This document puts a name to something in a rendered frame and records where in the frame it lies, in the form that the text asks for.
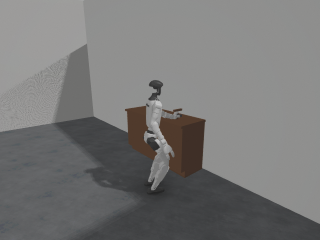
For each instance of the robot right upper arm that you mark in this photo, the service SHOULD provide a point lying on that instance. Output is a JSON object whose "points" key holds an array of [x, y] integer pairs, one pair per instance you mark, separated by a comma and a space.
{"points": [[157, 106]]}

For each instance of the counter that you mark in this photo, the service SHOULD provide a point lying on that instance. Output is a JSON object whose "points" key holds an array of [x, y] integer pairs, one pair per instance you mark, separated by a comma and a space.
{"points": [[184, 134]]}

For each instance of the right robot foot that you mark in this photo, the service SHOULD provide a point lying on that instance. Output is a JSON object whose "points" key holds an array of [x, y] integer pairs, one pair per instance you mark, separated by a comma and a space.
{"points": [[156, 191]]}

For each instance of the robot left forearm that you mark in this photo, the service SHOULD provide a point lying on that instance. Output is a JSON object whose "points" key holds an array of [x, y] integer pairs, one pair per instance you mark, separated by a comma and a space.
{"points": [[170, 116]]}

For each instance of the robot head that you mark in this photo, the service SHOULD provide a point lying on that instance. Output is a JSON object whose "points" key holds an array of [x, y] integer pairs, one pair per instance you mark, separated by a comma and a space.
{"points": [[156, 84]]}

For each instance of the robot right forearm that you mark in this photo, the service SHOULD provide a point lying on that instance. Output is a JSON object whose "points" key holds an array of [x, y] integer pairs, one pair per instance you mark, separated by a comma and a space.
{"points": [[157, 132]]}

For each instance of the robot right hand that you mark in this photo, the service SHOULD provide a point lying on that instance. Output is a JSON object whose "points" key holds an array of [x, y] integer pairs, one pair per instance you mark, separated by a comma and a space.
{"points": [[167, 149]]}

